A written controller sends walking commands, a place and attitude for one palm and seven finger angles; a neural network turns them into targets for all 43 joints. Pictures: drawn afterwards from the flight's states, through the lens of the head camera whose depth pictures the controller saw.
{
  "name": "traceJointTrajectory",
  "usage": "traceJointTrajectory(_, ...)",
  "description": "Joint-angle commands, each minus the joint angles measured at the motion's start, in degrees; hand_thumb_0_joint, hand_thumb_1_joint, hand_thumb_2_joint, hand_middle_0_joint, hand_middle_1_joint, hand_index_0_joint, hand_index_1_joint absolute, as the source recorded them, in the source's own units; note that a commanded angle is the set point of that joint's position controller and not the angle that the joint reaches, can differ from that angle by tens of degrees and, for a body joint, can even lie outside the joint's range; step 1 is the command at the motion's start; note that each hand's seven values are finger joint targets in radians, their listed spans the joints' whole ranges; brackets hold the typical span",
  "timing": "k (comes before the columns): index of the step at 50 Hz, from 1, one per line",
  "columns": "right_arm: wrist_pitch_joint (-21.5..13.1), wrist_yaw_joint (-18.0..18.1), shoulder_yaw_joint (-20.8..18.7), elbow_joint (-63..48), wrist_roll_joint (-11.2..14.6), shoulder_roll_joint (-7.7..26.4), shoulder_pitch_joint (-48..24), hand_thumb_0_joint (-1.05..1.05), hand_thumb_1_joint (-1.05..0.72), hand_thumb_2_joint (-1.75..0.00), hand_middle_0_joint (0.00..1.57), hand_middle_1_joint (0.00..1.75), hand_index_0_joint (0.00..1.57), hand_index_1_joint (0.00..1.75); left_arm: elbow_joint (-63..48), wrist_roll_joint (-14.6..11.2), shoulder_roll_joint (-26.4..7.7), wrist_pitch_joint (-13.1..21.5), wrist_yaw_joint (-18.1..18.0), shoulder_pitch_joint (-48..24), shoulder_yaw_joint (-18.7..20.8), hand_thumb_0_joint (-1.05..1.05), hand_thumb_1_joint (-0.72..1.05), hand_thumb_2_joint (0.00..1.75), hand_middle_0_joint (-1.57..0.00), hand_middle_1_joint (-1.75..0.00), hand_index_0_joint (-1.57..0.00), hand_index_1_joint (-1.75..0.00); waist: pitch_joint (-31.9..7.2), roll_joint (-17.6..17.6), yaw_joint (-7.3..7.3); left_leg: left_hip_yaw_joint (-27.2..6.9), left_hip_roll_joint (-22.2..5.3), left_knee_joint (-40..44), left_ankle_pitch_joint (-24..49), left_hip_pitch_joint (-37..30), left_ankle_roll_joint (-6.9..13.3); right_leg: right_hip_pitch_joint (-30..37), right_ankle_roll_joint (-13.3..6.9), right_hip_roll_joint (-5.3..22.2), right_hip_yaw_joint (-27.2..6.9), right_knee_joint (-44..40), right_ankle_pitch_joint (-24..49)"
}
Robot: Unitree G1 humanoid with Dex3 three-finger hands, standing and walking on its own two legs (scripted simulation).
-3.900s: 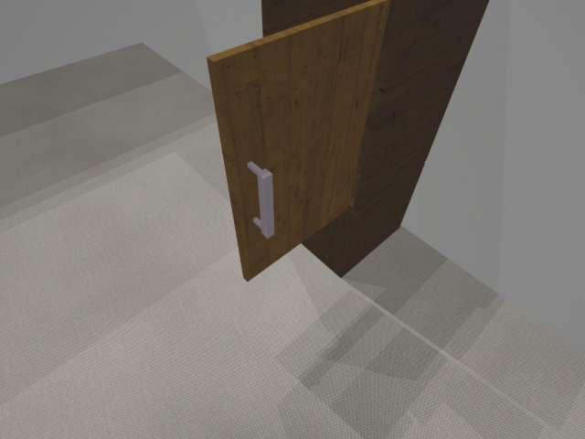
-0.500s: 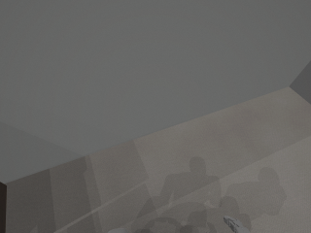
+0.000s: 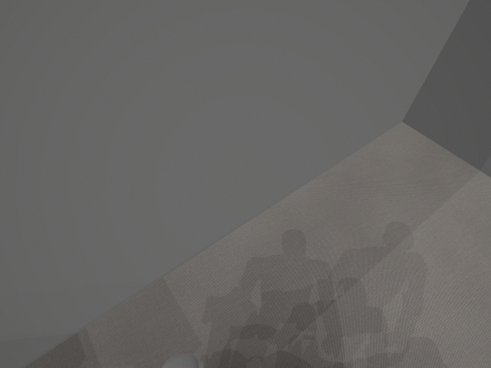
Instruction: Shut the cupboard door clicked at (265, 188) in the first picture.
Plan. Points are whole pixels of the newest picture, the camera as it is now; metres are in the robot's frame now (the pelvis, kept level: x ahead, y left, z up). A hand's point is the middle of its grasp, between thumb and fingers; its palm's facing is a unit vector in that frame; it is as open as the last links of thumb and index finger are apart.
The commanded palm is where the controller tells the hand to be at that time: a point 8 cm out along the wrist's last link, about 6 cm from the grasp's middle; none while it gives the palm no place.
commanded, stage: turn to face it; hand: left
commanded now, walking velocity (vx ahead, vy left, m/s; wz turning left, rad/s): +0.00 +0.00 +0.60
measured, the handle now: out of the picture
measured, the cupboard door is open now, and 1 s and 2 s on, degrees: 90 90 90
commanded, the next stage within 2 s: none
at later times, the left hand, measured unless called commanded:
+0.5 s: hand (147, 341) +0.19 +0.19 -0.16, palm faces +0.26 -0.93 -0.27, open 7.4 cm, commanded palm none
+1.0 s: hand out of the picture +0.10 +0.16 -0.18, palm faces +0.57 -0.77 -0.29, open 7.4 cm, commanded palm none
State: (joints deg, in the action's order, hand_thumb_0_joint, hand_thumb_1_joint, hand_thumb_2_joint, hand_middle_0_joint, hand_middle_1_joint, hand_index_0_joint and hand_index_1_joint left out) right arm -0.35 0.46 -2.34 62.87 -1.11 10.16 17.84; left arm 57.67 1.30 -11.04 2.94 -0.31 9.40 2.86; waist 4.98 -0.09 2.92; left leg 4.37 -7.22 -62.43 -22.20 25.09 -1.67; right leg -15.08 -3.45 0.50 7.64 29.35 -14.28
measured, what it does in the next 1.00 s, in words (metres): walks ahead, turning left: left foot, then right foot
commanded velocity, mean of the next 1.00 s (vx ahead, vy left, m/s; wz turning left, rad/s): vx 0.00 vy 0.00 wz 0.60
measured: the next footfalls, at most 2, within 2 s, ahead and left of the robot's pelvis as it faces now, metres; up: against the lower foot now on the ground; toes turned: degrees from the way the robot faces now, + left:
left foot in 0.18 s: +0.19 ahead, +0.14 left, +0.00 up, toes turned +12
right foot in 0.50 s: +0.21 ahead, -0.14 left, +0.00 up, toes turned +12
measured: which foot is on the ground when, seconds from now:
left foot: up 0.00-0.16, down 0.18-0.50, up 0.52-0.86, down 0.88-1.00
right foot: down 0.00-0.20, up 0.22-0.48, down 0.50-0.88, up 0.90-1.00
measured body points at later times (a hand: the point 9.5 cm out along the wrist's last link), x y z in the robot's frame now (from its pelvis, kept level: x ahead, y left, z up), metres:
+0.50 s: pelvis +0.14 -0.03 -0.01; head +0.19 -0.03 +0.44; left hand +0.18 +0.24 -0.14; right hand +0.26 -0.25 -0.17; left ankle +0.15 +0.13 -0.74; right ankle +0.17 -0.15 -0.74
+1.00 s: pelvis +0.19 -0.05 -0.01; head +0.23 -0.01 +0.43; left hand +0.07 +0.20 -0.16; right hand +0.44 -0.20 -0.14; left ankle +0.12 +0.06 -0.74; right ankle +0.22 -0.17 -0.68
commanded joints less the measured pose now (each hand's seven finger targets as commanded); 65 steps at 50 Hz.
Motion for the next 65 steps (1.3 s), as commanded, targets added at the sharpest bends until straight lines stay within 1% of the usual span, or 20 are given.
traceJointTrajectory(1, -0.2, -0.5, 0.3, -2.1, 0.2, -0.5, 5.3, 0.0, -0.9, -0.9, 0.2, 0.3, 0.2, 0.3, -0.4, -0.2, -5.7, 1.2, -0.3, 2.8, 0.9, 0.0, 0.9, 0.9, -0.2, -0.3, -0.2, -0.3, -3.4, -4.9, -0.01, -0.2, 0.1, 12.4, 5.3, -1.6, -0.7, 0.7, -6.3, 14.7, -6.1, -16.2, 16.1)
traceJointTrajectory(7, -1.0, -0.8, -0.1, -2.7, -0.2, 1.9, 3.1, 0.0, -0.9, -0.9, 0.2, 0.3, 0.2, 0.3, 0.9, -0.7, -5.7, 0.1, -1.1, 4.1, 1.3, 0.0, 0.9, 0.9, -0.2, -0.3, -0.2, -0.3, -4.0, -2.9, -0.54, 1.0, 2.6, 30.9, 18.3, -8.9, 0.5, 6.5, -1.1, 14.4, 0.3, -3.3, 21.3)
traceJointTrajectory(9, -1.0, -0.4, -1.7, -3.2, -1.0, 9.4, 7.7, 0.0, -0.9, -0.9, 0.2, 0.3, 0.2, 0.3, -0.2, -1.2, -3.9, -1.0, -1.3, 7.9, 1.4, 0.0, 0.9, 0.9, -0.2, -0.3, -0.2, -0.3, -9.1, 14.4, 0.58, -15.9, -8.4, 34.7, 44.5, -20.4, 7.8, -3.7, 4.5, 6.5, 3.8, 14.4, -0.3)
traceJointTrajectory(11, -0.1, 1.1, -2.1, -3.9, -1.1, 12.3, 8.0, 0.0, -0.9, -0.9, 0.2, 0.3, 0.2, 0.3, -3.2, -0.9, -3.6, -2.1, -1.4, 3.5, 0.9, 0.0, 0.9, 0.9, -0.2, -0.3, -0.2, -0.3, -9.5, 16.3, 1.37, -29.3, -16.1, 41.5, 44.0, -18.7, 15.0, -11.6, 5.4, 1.8, -4.5, 33.3, -25.5)
traceJointTrajectory(15, -0.4, 1.5, -2.1, -7.5, -0.8, 10.5, 0.2, 0.0, -0.9, -0.9, 0.2, 0.3, 0.2, 0.3, -4.3, -0.7, -3.1, -2.4, -0.6, 0.4, 1.6, 0.0, 0.9, 0.9, -0.2, -0.3, -0.2, -0.3, -9.8, 7.1, -1.31, -19.0, -9.7, 39.9, 39.9, -15.8, 12.1, -14.1, 6.6, 3.3, -7.5, 32.3, -14.7)
traceJointTrajectory(23, 1.8, 0.1, -4.0, -12.9, -0.2, 12.4, -9.6, 0.0, -0.9, -0.9, 0.2, 0.3, 0.2, 0.3, -5.5, -0.4, -5.3, -2.9, -0.9, 8.2, 2.5, 0.0, 0.9, 0.9, -0.2, -0.3, -0.2, -0.3, -9.6, 5.8, -5.31, -16.2, -1.0, 36.0, 14.0, -0.4, 6.6, 8.5, 6.5, 0.9, -4.0, -1.7, -0.1)
traceJointTrajectory(25, 2.0, -0.9, -3.5, -16.0, 0.3, 6.9, -12.1, 0.0, -0.9, -0.9, 0.2, 0.3, 0.2, 0.3, -7.2, 0.9, -14.8, -2.5, -1.6, 9.3, 4.1, 0.0, 0.9, 0.9, -0.2, -0.3, -0.2, -0.3, -6.7, -19.2, -7.39, -2.6, 10.8, 11.6, -10.8, 12.5, -0.8, 11.0, -2.9, 26.0, -28.8, -16.6, -0.6)
traceJointTrajectory(27, 2.7, -1.1, -3.9, -14.9, 0.0, 8.1, -13.4, 0.0, -0.9, -0.9, 0.2, 0.3, 0.2, 0.3, -8.4, 0.5, -11.5, -2.1, -1.9, 4.3, 3.1, 0.0, 0.9, 0.9, -0.2, -0.3, -0.2, -0.3, -3.0, -13.4, -4.66, -6.7, 6.0, -6.2, -9.0, 11.8, -0.5, 3.8, -6.3, 24.8, -24.4, -13.3, 11.1)
traceJointTrajectory(30, 3.4, -2.0, -3.1, -13.4, 0.2, 6.0, -10.7, 0.0, -0.9, -0.9, 0.2, 0.3, 0.2, 0.3, -9.5, 0.5, -8.8, -1.8, -1.8, 1.1, 2.1, 0.0, 0.9, 0.9, -0.2, -0.3, -0.2, -0.3, -4.5, -10.5, -2.02, -4.0, 5.2, -4.2, -2.9, 8.9, -1.6, 6.3, -2.7, 17.8, -8.2, -8.4, 24.5)
traceJointTrajectory(37, 3.0, -2.4, -1.7, -15.8, 0.4, 6.0, -16.5, 0.0, -0.9, -0.9, 0.2, 0.3, 0.2, 0.3, -7.8, 0.5, -12.5, -1.7, -1.7, 7.8, 2.9, 0.0, 0.9, 0.9, -0.2, -0.3, -0.2, -0.3, -6.4, -10.6, -5.58, 1.6, 6.3, 16.8, -3.2, 3.4, -1.4, 16.3, -2.9, 19.8, -3.3, -3.3, 40.6)
traceJointTrajectory(41, 2.4, -2.1, -2.0, -15.6, 0.2, 8.2, -11.8, 0.0, -0.9, -0.9, 0.2, 0.3, 0.2, 0.3, -8.1, 0.0, -14.1, -1.8, -1.3, 6.2, 3.5, 0.0, 0.9, 0.9, -0.2, -0.3, -0.2, -0.3, -9.8, -9.3, -2.69, 3.9, 7.8, 30.8, 4.9, -7.8, 0.3, 14.2, -0.3, 19.8, 1.0, 5.1, 42.0)
traceJointTrajectory(42, 2.0, -2.0, -2.6, -14.6, -0.1, 10.2, -7.5, 0.0, -0.9, -0.9, 0.2, 0.3, 0.2, 0.3, -8.5, -0.4, -14.0, -1.8, -1.1, 5.2, 3.5, 0.0, 0.9, 0.9, -0.2, -0.3, -0.2, -0.3, -12.1, -5.5, -0.07, 2.8, 6.5, 36.7, 14.1, -17.1, 1.4, 8.8, 1.9, 19.1, 2.8, 12.8, 37.3)
traceJointTrajectory(44, 1.9, -1.4, -5.0, -13.6, -0.3, 21.1, -0.5, 0.0, -0.9, -0.9, 0.2, 0.3, 0.2, 0.3, -13.1, -0.7, -8.2, -2.5, -0.6, 1.9, 1.6, 0.0, 0.9, 0.9, -0.2, -0.3, -0.2, -0.3, -14.7, 19.1, 3.41, -27.7, -18.6, 38.8, 56.6, -31.7, 16.6, -18.3, 7.9, 6.5, 0.9, 35.3, -24.9)
traceJointTrajectory(45, 2.1, -0.7, -4.8, -12.9, 0.0, 20.5, 1.2, 0.0, -0.9, -0.9, 0.2, 0.3, 0.2, 0.3, -14.9, -0.2, -9.5, -3.5, -1.1, -2.5, 1.5, 0.0, 0.9, 0.9, -0.2, -0.3, -0.2, -0.3, -12.2, 7.4, 3.65, -25.7, -19.7, 37.1, 55.9, -28.8, 18.0, -20.7, 7.8, 6.9, -5.4, 38.1, -23.9)
traceJointTrajectory(50, 1.6, 0.1, -3.6, -15.7, -0.4, 15.7, -10.7, 0.0, -0.9, -0.9, 0.2, 0.3, 0.2, 0.3, -10.9, -0.3, -7.9, -4.7, -0.3, 1.5, 2.1, 0.0, 0.9, 0.9, -0.2, -0.3, -0.2, -0.3, -7.9, 9.8, -2.46, -13.6, -6.2, 39.5, 32.9, -15.4, 10.6, -14.2, 8.1, 4.7, -6.4, 31.9, -12.2)
traceJointTrajectory(56, 2.6, -0.5, -4.4, -16.9, -0.3, 16.0, -14.9, 0.0, -0.9, -0.9, 0.2, 0.3, 0.2, 0.3, -9.8, -0.4, -7.9, -3.7, -0.1, 8.2, 2.3, 0.0, 0.9, 0.9, -0.2, -0.3, -0.2, -0.3, -7.0, 8.9, -5.8, -15.6, -2.0, 35.0, 16.1, -2.0, 7.3, 5.2, 7.6, 0.2, -1.9, 5.1, -2.8)
traceJointTrajectory(57, 2.6, -0.7, -4.2, -17.5, 0.2, 13.7, -14.9, 0.0, -0.9, -0.9, 0.2, 0.3, 0.2, 0.3, -9.5, 0.0, -10.4, -3.1, -0.4, 10.7, 2.9, 0.0, 0.9, 0.9, -0.2, -0.3, -0.2, -0.3, -7.2, 2.5, -7.14, -13.2, 2.3, 28.6, 8.8, 2.9, 4.5, 10.7, 6.8, 4.2, -5.7, -3.6, -0.8)
traceJointTrajectory(58, 2.5, -1.1, -3.6, -18.5, 0.6, 9.1, -13.5, 0.0, -0.9, -0.9, 0.2, 0.3, 0.2, 0.3, -9.8, 0.9, -16.1, -2.4, -1.1, 11.6, 4.0, 0.0, 0.9, 0.9, -0.2, -0.3, -0.2, -0.3, -8.2, -16.5, -7.41, -4.6, 10.3, 13.5, -6.2, 11.5, -0.2, 14.6, 1.2, 20.7, -25.4, -12.3, 1.5)
traceJointTrajectory(60, 3.0, -1.1, -4.1, -18.8, 0.3, 10.1, -14.7, 0.0, -0.9, -0.9, 0.2, 0.3, 0.2, 0.3, -11.1, 0.5, -15.0, -2.4, -1.8, 8.0, 3.6, 0.0, 0.9, 0.9, -0.2, -0.3, -0.2, -0.3, -7.5, -18.9, -6.28, -8.7, 7.6, -8.8, -12.8, 9.6, 0.4, 4.7, -5.8, 27.6, -29.8, -13.9, 5.9)
traceJointTrajectory(65, 3.9, -2.5, -2.8, -14.9, 0.4, 7.0, -11.7, 0.0, -0.9, -0.9, 0.2, 0.3, 0.2, 0.3, -12.6, 0.5, -10.3, -2.2, -1.9, 1.6, 2.0, 0.0, 0.9, 0.9, -0.2, -0.3, -0.2, -0.3, -6.5, -11.9, -2.57, -3.3, 5.6, -1.4, -2.9, 4.5, -1.8, 5.8, -2.0, 17.6, -6.7, -8.9, 18.3)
